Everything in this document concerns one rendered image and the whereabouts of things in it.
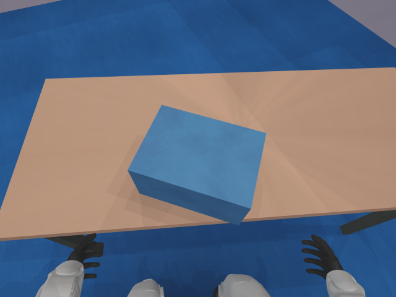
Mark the carton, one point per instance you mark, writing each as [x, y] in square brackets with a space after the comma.
[199, 163]

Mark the robot left forearm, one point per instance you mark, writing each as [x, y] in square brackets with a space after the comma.
[65, 281]

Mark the table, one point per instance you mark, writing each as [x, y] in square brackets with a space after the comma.
[330, 149]

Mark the right robot hand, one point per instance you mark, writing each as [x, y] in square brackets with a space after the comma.
[328, 262]

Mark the robot thigh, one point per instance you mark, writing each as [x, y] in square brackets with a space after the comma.
[239, 285]
[148, 288]

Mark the robot right thigh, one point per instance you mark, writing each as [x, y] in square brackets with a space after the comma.
[239, 285]

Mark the robot left thigh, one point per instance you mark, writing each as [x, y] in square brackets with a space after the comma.
[148, 288]

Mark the robot right forearm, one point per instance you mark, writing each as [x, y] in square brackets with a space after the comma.
[342, 284]

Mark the left robot hand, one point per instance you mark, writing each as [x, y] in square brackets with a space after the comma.
[79, 255]

